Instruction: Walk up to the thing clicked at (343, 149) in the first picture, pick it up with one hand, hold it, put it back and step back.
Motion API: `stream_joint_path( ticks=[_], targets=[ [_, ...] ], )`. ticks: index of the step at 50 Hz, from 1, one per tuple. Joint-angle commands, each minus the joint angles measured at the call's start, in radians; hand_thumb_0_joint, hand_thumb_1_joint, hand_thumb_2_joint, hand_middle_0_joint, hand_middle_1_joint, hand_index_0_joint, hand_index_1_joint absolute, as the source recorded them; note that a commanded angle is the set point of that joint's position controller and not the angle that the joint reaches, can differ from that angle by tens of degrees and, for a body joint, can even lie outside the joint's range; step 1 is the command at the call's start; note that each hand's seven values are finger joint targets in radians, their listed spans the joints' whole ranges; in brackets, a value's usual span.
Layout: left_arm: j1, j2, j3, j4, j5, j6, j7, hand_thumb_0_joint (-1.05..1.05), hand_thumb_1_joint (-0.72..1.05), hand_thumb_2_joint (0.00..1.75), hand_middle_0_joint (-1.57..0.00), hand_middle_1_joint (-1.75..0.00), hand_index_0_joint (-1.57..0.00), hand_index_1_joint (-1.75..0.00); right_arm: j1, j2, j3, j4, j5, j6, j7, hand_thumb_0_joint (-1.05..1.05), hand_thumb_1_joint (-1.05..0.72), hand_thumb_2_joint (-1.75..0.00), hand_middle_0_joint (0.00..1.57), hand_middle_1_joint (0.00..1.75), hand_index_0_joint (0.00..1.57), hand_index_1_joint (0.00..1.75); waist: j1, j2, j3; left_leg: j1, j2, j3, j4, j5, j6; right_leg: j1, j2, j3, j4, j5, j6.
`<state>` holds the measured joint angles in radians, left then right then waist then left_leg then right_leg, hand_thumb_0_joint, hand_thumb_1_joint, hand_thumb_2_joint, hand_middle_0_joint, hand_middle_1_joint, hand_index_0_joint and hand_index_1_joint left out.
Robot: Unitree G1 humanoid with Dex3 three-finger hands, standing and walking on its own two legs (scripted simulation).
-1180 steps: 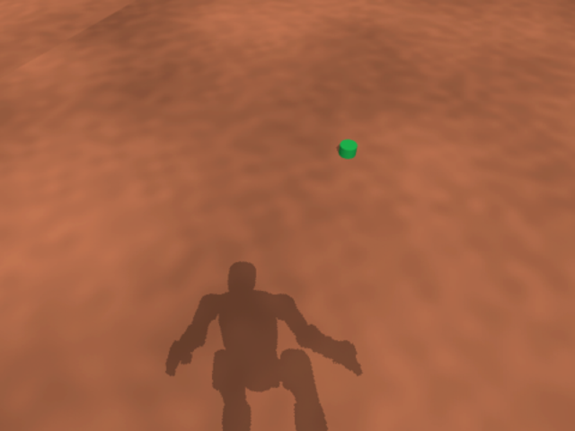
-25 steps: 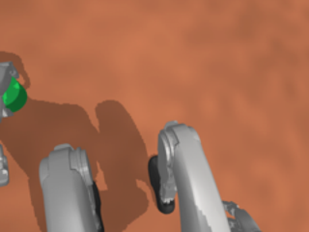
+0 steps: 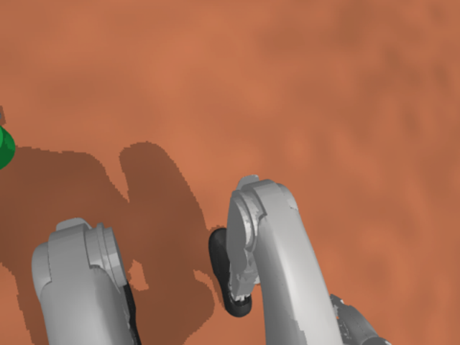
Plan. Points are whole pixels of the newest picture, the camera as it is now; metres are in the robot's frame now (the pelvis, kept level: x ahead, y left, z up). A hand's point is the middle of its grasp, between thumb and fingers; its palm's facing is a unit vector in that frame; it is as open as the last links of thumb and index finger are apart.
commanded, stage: rest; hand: left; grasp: from above
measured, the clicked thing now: out of the picture +0.46 +0.32 -0.23
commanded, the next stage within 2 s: open in 1.00 s
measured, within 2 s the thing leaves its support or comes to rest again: neither
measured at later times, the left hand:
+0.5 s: hand out of the picture +0.45 +0.30 -0.24, palm faces -0.47 -0.11 -0.87, open 11.3 cm
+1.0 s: hand out of the picture +0.45 +0.31 -0.25, palm faces -0.47 -0.12 -0.87, open 11.3 cm
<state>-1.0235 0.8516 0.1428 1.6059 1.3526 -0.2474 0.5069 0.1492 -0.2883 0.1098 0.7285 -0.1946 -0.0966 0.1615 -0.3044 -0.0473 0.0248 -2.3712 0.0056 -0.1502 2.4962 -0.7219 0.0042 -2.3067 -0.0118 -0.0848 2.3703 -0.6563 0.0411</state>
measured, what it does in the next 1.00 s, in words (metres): stands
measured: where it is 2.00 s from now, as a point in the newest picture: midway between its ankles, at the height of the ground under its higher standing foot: (181, 309)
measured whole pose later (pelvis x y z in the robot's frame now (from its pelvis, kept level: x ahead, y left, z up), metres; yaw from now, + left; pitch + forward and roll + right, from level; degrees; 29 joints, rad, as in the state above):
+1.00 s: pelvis +0.00 +0.01 -0.01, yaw -4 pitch +29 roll -13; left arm -1.06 1.00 0.15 1.76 1.33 -0.25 0.60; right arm 0.09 -0.34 0.24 0.68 -0.27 -0.21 0.24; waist -0.37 -0.11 0.14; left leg -2.36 0.01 -0.22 2.58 -0.76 0.01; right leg -2.27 0.01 -0.14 2.39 -0.65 0.06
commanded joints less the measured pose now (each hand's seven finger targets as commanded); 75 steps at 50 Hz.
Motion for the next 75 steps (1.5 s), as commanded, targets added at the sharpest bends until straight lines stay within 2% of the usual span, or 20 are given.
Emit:
stream_joint_path(
  ticks=[1,9,12,18,25,26,29,34,36,40,41,42,44,47,55,56,57,64,72,75],
  targets=[
    [-0.311,0.250,0.013,-0.077,-0.026,0.015,0.048,0.00,0.40,1.02,-0.76,-0.99,-0.79,-0.96,0.222,-0.278,-0.069,0.004,-0.008,-0.008,-0.004,0.00,-0.90,-0.89,0.20,0.30,0.20,0.30,-0.032,0.391,-0.653,0.512,-0.006,0.085,-0.251,0.222,0.018,0.333,0.045,-0.107,-0.192,0.219,-0.068],
    [-0.279,0.308,0.035,-0.092,-0.051,0.005,0.043,0.00,0.41,1.01,-0.76,-0.99,-0.80,-0.95,0.215,-0.303,-0.044,-0.001,-0.017,-0.027,0.011,0.00,-0.90,-0.89,0.20,0.30,0.20,0.30,-0.022,0.407,-0.683,0.533,-0.001,0.068,-0.236,0.285,0.010,0.386,0.052,-0.122,-0.170,0.266,-0.070],
    [-0.288,0.307,0.033,-0.080,-0.038,-0.005,0.048,0.00,0.43,1.03,-0.79,-0.98,-0.82,-0.95,0.213,-0.308,-0.030,-0.008,-0.030,-0.029,0.019,0.00,-0.90,-0.89,0.20,0.30,0.20,0.30,-0.044,0.398,-0.667,0.525,0.000,0.068,-0.219,0.288,0.010,0.393,0.055,-0.127,-0.166,0.277,-0.068],
    [-0.252,0.346,0.049,-0.071,-0.030,-0.020,0.087,0.00,0.45,1.06,-0.80,-0.99,-0.83,-0.97,0.187,-0.308,-0.014,0.001,-0.036,-0.033,0.024,0.00,-0.90,-0.90,0.20,0.30,0.20,0.30,-0.025,0.424,-0.670,0.519,0.006,0.067,-0.212,0.271,0.011,0.413,0.065,-0.124,-0.166,0.274,-0.066],
    [-0.304,0.333,0.021,-0.031,-0.013,-0.010,0.117,0.00,0.47,1.05,-0.81,-0.99,-0.84,-0.96,0.181,-0.326,0.003,0.006,-0.058,-0.050,0.040,0.00,-0.90,-0.90,0.20,0.30,0.20,0.30,-0.079,0.415,-0.611,0.506,0.011,0.057,-0.191,0.266,0.015,0.397,0.069,-0.136,-0.164,0.285,-0.059],
    [-0.308,0.347,0.037,-0.059,-0.030,-0.011,0.125,0.00,0.47,1.05,-0.81,-0.99,-0.84,-0.96,0.178,-0.330,0.002,0.006,-0.050,-0.051,0.037,0.00,-0.90,-0.90,0.20,0.30,0.20,0.30,-0.055,0.435,-0.632,0.519,0.008,0.051,-0.210,0.282,0.009,0.400,0.066,-0.142,-0.161,0.293,-0.063],
    [-0.306,0.321,0.004,0.007,-0.026,-0.004,0.122,0.00,0.48,1.04,-0.81,-0.99,-0.85,-0.96,0.165,-0.335,0.010,0.002,-0.060,-0.069,0.047,0.00,-0.90,-0.90,0.20,0.30,0.20,0.30,-0.083,0.439,-0.579,0.526,0.013,0.044,-0.209,0.250,0.005,0.360,0.069,-0.152,-0.152,0.263,-0.063],
    [-0.291,0.401,0.051,-0.006,-0.022,-0.003,0.126,0.00,0.47,1.03,-0.82,-0.97,-0.85,-0.94,0.161,-0.365,0.015,-0.016,-0.064,-0.084,0.050,0.00,-0.90,-0.90,0.20,0.30,0.20,0.30,-0.079,0.449,-0.578,0.528,0.015,0.039,-0.206,0.256,0.005,0.388,0.064,-0.156,-0.154,0.268,-0.059],
    [-0.292,0.341,0.007,0.007,-0.030,-0.009,0.125,0.00,0.46,1.02,-0.82,-0.97,-0.84,-0.94,0.141,-0.352,0.025,-0.021,-0.064,-0.089,0.055,0.00,-0.90,-0.90,0.20,0.30,0.20,0.30,-0.083,0.458,-0.568,0.528,0.018,0.026,-0.214,0.240,-0.001,0.366,0.067,-0.165,-0.143,0.255,-0.064],
    [-0.289,0.415,0.057,-0.007,-0.025,-0.005,0.129,0.00,0.47,1.00,-0.82,-0.96,-0.85,-0.93,0.151,-0.371,0.023,-0.029,-0.067,-0.096,0.063,0.00,-0.90,-0.90,0.20,0.30,0.20,0.30,-0.084,0.453,-0.580,0.530,0.019,0.030,-0.200,0.256,0.003,0.396,0.069,-0.163,-0.147,0.273,-0.058],
    [-0.294,0.375,0.021,-0.021,-0.028,-0.007,0.129,0.00,0.47,1.02,-0.83,-0.96,-0.85,-0.94,0.134,-0.362,0.030,-0.043,-0.065,-0.099,0.064,0.00,-0.90,-0.90,0.20,0.30,0.20,0.30,-0.078,0.475,-0.585,0.541,0.019,0.029,-0.202,0.263,0.000,0.393,0.070,-0.160,-0.145,0.275,-0.062],
    [-0.272,0.410,0.055,-0.001,-0.031,-0.006,0.139,0.00,0.46,1.04,-0.83,-0.96,-0.85,-0.94,0.144,-0.368,0.029,-0.027,-0.072,-0.096,0.064,0.00,-0.90,-0.90,0.20,0.30,0.20,0.30,-0.081,0.467,-0.596,0.544,0.022,0.022,-0.204,0.276,0.000,0.411,0.071,-0.166,-0.148,0.289,-0.060],
    [-0.283,0.354,0.012,0.033,-0.027,-0.003,0.131,0.00,0.44,1.01,-0.80,-0.96,-0.82,-0.94,0.140,-0.365,0.036,-0.039,-0.072,-0.098,0.073,0.00,-0.90,-0.90,0.20,0.30,0.20,0.30,-0.106,0.436,-0.541,0.504,0.022,0.024,-0.195,0.262,0.004,0.398,0.074,-0.168,-0.150,0.283,-0.057],
    [-0.282,0.392,0.030,0.048,-0.041,-0.004,0.132,0.00,0.41,1.02,-0.79,-0.96,-0.81,-0.94,0.143,-0.377,0.039,-0.031,-0.070,-0.103,0.072,0.00,-0.90,-0.90,0.20,0.30,0.20,0.30,-0.101,0.431,-0.539,0.513,0.023,0.013,-0.197,0.261,0.003,0.393,0.073,-0.171,-0.149,0.283,-0.056],
    [-0.269,0.379,-0.002,0.076,-0.037,-0.020,0.128,0.00,0.39,0.99,-0.77,-0.94,-0.79,-0.92,0.128,-0.381,0.059,-0.049,-0.075,-0.107,0.073,0.00,-0.90,-0.90,0.20,0.30,0.20,0.30,-0.111,0.408,-0.518,0.485,0.023,0.011,-0.198,0.229,0.008,0.410,0.079,-0.174,-0.168,0.259,-0.053],
    [-0.269,0.413,0.021,0.074,-0.036,-0.023,0.133,0.00,0.31,1.02,-0.69,-0.94,-0.71,-0.93,0.133,-0.382,0.061,-0.042,-0.069,-0.105,0.072,0.00,-0.90,-0.90,0.20,0.30,0.20,0.30,-0.106,0.405,-0.516,0.482,0.025,0.004,-0.199,0.221,0.006,0.402,0.074,-0.177,-0.159,0.254,-0.053],
    [-0.274,0.370,-0.017,0.075,-0.027,-0.023,0.125,0.00,0.23,1.02,-0.61,-0.94,-0.63,-0.94,0.132,-0.380,0.063,-0.053,-0.072,-0.107,0.074,0.00,-0.90,-0.90,0.20,0.30,0.20,0.30,-0.120,0.416,-0.505,0.485,0.023,0.013,-0.195,0.227,0.007,0.405,0.078,-0.172,-0.162,0.259,-0.054],
    [-0.290,0.415,0.008,0.056,-0.022,-0.028,0.143,0.00,-0.29,0.93,-0.24,-0.98,-0.26,-0.96,0.115,-0.387,0.068,-0.048,-0.077,-0.107,0.071,0.00,-0.89,-0.90,0.20,0.30,0.20,0.30,-0.107,0.433,-0.508,0.497,0.028,-0.004,-0.210,0.200,0.001,0.385,0.078,-0.183,-0.158,0.238,-0.056],
    [-0.307,0.398,-0.002,0.014,-0.024,-0.020,0.160,0.00,-0.51,1.01,-0.07,-1.06,-0.08,-1.05,0.119,-0.389,0.067,-0.047,-0.080,-0.120,0.082,0.00,-0.89,-0.90,0.20,0.30,0.20,0.30,-0.110,0.479,-0.534,0.536,0.029,-0.002,-0.206,0.274,-0.007,0.399,0.079,-0.183,-0.147,0.299,-0.056],
    [-0.285,0.407,0.008,0.060,-0.026,-0.010,0.155,0.00,-0.52,1.06,-0.08,-1.08,-0.07,-1.08,0.114,-0.396,0.064,-0.044,-0.080,-0.124,0.086,0.00,-0.89,-0.90,0.20,0.30,0.20,0.30,-0.115,0.469,-0.492,0.519,0.032,-0.012,-0.214,0.228,-0.008,0.367,0.076,-0.187,-0.145,0.257,-0.056]
  ],
)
